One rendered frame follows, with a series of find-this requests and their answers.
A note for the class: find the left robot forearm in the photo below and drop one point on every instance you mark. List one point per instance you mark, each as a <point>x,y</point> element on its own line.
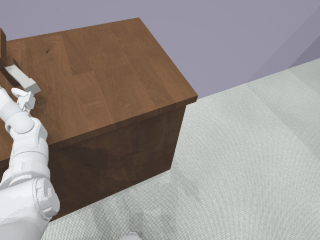
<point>30,152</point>

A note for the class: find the left robot hand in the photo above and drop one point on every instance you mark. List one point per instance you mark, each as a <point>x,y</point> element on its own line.
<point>8,107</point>

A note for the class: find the tap lever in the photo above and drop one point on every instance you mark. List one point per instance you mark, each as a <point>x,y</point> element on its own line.
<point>28,84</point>

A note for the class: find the counter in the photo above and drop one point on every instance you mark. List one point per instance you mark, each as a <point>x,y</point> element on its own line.
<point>112,102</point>

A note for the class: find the robot left upper arm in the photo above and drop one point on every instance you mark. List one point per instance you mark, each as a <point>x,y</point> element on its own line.
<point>26,209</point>

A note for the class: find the left robot shin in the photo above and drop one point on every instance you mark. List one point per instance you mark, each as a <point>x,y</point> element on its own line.
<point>133,234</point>

